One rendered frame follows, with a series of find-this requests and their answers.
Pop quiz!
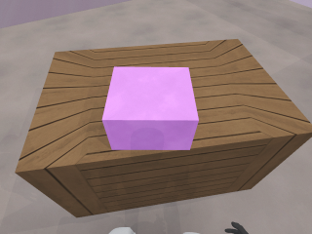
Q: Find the carton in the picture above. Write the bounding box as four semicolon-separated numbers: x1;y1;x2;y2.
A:
102;66;199;150

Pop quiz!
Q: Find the right robot hand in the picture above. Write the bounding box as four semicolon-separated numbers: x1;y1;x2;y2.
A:
224;221;249;234

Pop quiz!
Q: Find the pedestal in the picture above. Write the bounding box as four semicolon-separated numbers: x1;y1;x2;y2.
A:
15;39;312;217

